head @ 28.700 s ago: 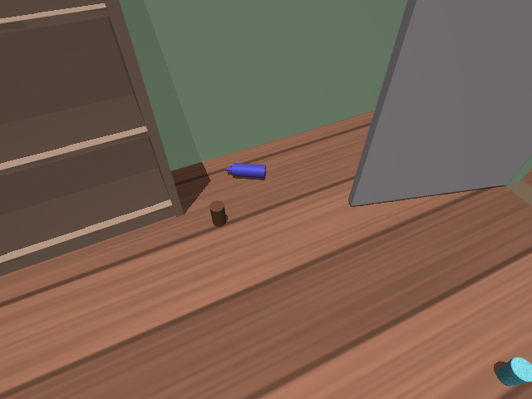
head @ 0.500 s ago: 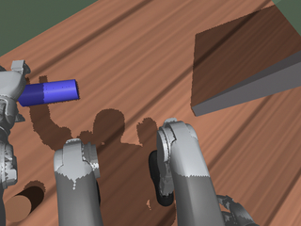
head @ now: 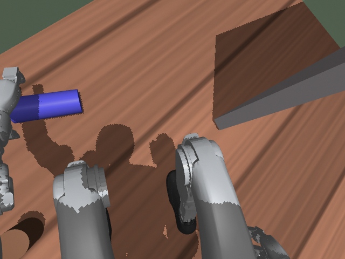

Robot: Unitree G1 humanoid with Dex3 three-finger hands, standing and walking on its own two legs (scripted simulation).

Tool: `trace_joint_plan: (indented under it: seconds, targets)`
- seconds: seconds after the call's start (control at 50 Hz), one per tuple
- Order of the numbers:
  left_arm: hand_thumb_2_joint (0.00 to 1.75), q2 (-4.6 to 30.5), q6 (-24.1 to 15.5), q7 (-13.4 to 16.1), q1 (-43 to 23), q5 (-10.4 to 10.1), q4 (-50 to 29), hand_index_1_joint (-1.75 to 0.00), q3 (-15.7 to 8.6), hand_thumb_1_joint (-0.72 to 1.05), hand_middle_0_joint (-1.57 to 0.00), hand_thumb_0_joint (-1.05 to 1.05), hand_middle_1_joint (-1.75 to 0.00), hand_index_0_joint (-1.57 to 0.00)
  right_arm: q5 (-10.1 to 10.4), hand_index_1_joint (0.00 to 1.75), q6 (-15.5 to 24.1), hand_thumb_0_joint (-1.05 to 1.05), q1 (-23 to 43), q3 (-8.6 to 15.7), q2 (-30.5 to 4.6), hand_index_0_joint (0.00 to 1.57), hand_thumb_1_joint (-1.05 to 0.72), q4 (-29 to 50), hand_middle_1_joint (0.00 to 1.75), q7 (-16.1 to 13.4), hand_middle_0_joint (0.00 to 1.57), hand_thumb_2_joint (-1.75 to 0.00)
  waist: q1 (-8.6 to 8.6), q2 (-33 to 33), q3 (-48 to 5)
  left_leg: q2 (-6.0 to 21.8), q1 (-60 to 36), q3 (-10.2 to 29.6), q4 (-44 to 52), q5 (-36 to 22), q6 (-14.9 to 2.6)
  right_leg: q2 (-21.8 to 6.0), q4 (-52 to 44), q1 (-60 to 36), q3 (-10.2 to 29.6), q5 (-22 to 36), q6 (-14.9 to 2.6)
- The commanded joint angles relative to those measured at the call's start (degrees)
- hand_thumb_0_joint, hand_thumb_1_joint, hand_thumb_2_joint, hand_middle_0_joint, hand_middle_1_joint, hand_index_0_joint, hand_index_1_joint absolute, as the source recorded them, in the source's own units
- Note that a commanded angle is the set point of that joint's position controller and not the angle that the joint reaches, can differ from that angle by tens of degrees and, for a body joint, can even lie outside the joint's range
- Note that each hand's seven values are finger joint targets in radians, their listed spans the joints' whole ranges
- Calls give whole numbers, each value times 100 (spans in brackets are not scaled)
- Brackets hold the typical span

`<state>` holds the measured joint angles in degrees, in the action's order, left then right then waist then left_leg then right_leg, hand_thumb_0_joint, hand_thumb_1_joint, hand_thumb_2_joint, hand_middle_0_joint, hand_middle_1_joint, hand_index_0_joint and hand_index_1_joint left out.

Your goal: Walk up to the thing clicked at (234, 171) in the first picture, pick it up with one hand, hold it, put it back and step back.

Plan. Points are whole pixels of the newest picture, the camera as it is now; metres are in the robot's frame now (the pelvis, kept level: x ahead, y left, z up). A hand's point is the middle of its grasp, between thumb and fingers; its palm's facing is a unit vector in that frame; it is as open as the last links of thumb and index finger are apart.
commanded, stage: rise first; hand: left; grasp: from above
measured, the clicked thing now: (40, 106) +0.50 +0.24 -0.30
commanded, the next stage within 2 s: approach in 1.14 s
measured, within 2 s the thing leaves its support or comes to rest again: neither
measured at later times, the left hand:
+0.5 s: hand (5, 111) +0.45 +0.28 -0.17, palm faces -0.46 -0.05 -0.89, open 14.0 cm
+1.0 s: hand (8, 111) +0.46 +0.28 -0.18, palm faces -0.45 -0.05 -0.89, open 13.9 cm
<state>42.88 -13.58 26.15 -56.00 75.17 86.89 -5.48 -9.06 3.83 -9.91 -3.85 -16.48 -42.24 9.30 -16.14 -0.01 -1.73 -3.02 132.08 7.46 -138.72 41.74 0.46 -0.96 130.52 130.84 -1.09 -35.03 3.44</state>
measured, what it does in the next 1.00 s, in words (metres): stands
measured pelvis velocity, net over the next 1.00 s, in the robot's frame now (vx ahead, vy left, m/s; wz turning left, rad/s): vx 0.00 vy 0.00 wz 0.00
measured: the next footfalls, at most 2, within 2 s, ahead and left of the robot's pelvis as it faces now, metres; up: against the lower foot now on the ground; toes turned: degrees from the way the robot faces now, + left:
none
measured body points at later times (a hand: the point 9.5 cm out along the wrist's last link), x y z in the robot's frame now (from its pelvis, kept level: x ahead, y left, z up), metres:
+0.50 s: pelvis +0.00 +0.00 +0.00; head +0.23 +0.07 +0.38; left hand +0.47 +0.28 -0.12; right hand +0.04 -0.28 -0.09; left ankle +0.07 +0.12 -0.30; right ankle +0.12 -0.14 -0.30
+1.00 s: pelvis +0.00 +0.00 +0.00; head +0.23 +0.07 +0.37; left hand +0.47 +0.28 -0.13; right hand +0.03 -0.28 -0.10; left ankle +0.07 +0.12 -0.30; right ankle +0.12 -0.14 -0.30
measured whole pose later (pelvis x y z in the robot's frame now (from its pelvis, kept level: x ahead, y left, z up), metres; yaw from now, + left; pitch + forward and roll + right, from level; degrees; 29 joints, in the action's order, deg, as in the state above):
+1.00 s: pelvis +0.00 +0.00 +0.00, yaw +0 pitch +34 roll -8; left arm 42.6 -13.6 25.9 -56.3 74.8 87.5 -4.7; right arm -8.9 5.2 -10.7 -4.2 -17.0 -42.3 9.5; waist -16.5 -0.3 -2.3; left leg -3.2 132.3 7.6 -139.0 40.8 0.8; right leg -1.0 130.9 131.1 -1.2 -34.1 3.3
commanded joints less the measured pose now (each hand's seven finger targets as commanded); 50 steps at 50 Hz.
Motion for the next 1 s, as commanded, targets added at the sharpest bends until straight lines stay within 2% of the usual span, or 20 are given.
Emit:
trace_joint_plan:
  seconds: [0.0,0.06,0.12,0.14,0.16,0.2,0.22,0.28,0.34,0.44,0.5,0.56,0.6,0.68,0.74,0.78,0.82,0.84,0.94,0.98]
  targets:
    - [100,1217,47,199,-1567,-96,-750,-102,-90,-52,-7,0,-103,-8,3,30,28,0,-1255,481,-1533,20,-90,-11,30,-49,20,-90,-123,-1810,-3920,15,-3078,-510,1655,-1410,-169,101,-991,-1999,-764,1117,-478]
    - [99,1373,38,192,-1724,-90,-1019,-103,-153,-51,-8,0,-104,-9,18,30,19,0,-1286,485,-1537,20,-90,5,30,-37,20,-90,-108,-1891,-4051,0,-3024,-538,1628,-1456,-182,103,-1006,-2133,-741,1183,-488]
    - [99,1228,58,179,-1525,-158,-966,-102,-95,-51,-9,0,-103,-9,49,30,12,0,-1251,508,-1524,20,-91,6,30,-31,20,-90,-7,-1930,-4007,-5,-3040,-550,1730,-1357,-160,106,-1027,-2029,-730,1085,-520]
    - [100,1098,52,155,-1605,-178,-1021,-102,-42,-52,-8,0,-102,-9,55,30,16,0,-1262,533,-1518,20,-90,8,30,-30,20,-90,-108,-1906,-3958,18,-3051,-507,1767,-1255,-158,115,-1041,-1952,-771,987,-506]
    - [100,1163,48,140,-1652,-149,-1051,-102,-21,-52,-9,0,-102,-9,69,30,10,0,-1255,521,-1529,20,-90,15,30,-33,20,-90,-57,-1936,-3954,2,-3015,-532,1775,-1161,-168,128,-1081,-1940,-765,914,-523]
    - [100,1167,81,119,-1683,-127,-1058,-102,-16,-52,-8,0,-103,-8,64,30,21,0,-1287,517,-1532,20,-90,22,30,-30,20,-90,-101,-1844,-3862,8,-2966,-526,1749,-1136,-178,113,-1098,-1949,-763,898,-511]
    - [101,1245,84,128,-1713,-161,-1119,-102,-65,-53,-9,0,-102,-8,94,30,14,0,-1260,541,-1570,20,-90,31,30,-41,20,-90,-2,-1882,-3951,14,-3027,-506,1801,-1145,-164,91,-1085,-1914,-743,906,-517]
    - [102,1047,93,104,-1746,-139,-991,-102,65,-53,-9,0,-102,-8,94,30,21,0,-1271,506,-1527,20,-90,20,30,-48,20,-90,-118,-1750,-3781,6,-2896,-508,1785,-1049,-188,106,-1134,-1904,-749,849,-507]
    - [101,1159,105,74,-1733,-129,-847,-102,30,-53,-9,0,-102,-9,108,30,43,0,-1265,495,-1546,20,-90,17,30,-59,20,-90,-103,-1680,-3741,3,-2892,-502,1754,-1112,-188,100,-1108,-1896,-747,888,-509]
    - [100,1074,54,50,-1887,-195,-796,-102,63,-52,-9,0,-102,-9,99,30,69,0,-1240,476,-1540,20,-90,22,30,-55,20,-90,-141,-1605,-3712,-1,-2812,-471,1776,-1013,-193,105,-1123,-1854,-759,807,-509]
    - [100,1092,42,40,-1619,-74,-504,-102,111,-52,-9,0,-102,-9,69,30,76,0,-1210,432,-1519,20,-90,27,30,-59,20,-90,-132,-1612,-3622,-45,-2692,-565,1718,-1024,-205,126,-1141,-2004,-744,799,-504]
    - [99,1362,19,92,-1807,-104,-803,-101,-104,-51,-9,0,-102,-9,64,30,96,0,-1273,450,-1565,20,-90,31,30,-54,20,-90,-37,-1747,-3880,-32,-2910,-548,1740,-1178,-185,88,-1108,-2047,-723,932,-495]
    - [100,1251,-12,98,-1796,-143,-886,-102,-20,-52,-10,0,-102,-10,68,30,98,0,-1217,458,-1531,20,-91,58,30,-44,20,-90,-42,-1743,-3900,-37,-2831,-574,1742,-1019,-202,123,-1119,-2040,-739,812,-521]
    - [99,1350,-34,148,-1820,-40,-841,-102,-54,-52,-9,0,-102,-10,58,30,108,0,-1249,446,-1549,20,-90,31,30,-48,20,-90,-112,-1846,-3856,-24,-2882,-556,1686,-1084,-188,111,-1059,-1948,-743,859,-507]
    - [99,1146,-10,177,-1798,-98,-653,-101,-12,-52,-9,0,-102,-9,24,30,143,0,-1275,460,-1535,20,-90,26,30,-33,20,-90,-184,-1668,-3716,-26,-2787,-581,1645,-993,-202,98,-1118,-1895,-737,786,-495]
    - [99,1228,-11,192,-1762,-121,-714,-102,-13,-52,-9,0,-103,-9,42,30,145,0,-1284,460,-1547,20,-91,2,30,-47,20,-90,-117,-1680,-3821,-39,-2757,-612,1643,-996,-214,121,-1132,-2010,-733,794,-509]
    - [99,1182,5,177,-1838,-114,-763,-102,52,-52,-9,0,-103,-9,19,30,159,0,-1286,449,-1532,20,-90,4,30,-43,20,-90,-164,-1658,-3870,-34,-2711,-636,1608,-983,-230,135,-1152,-2124,-728,805,-501]
    - [99,1338,19,199,-1886,-143,-870,-102,-47,-51,-9,0,-103,-10,35,30,150,0,-1268,462,-1545,20,-90,-12,30,-56,20,-90,-56,-1669,-4019,-40,-2756,-638,1629,-1020,-226,125,-1155,-2135,-710,821,-511]
    - [99,1374,35,181,-1912,-90,-773,-101,-60,-52,-9,0,-102,-9,35,30,150,0,-1328,444,-1578,20,-90,-29,30,-48,20,-90,-161,-1725,-3819,-24,-2777,-569,1605,-1195,-194,105,-1035,-1953,-767,954,-512]
    - [99,1368,32,160,-1975,-116,-932,-102,-76,-51,-9,0,-103,-9,48,30,157,0,-1301,459,-1559,20,-90,-20,30,-37,20,-90,-109,-1829,-3899,-22,-2902,-572,1646,-1188,-181,123,-1028,-1955,-774,939,-526]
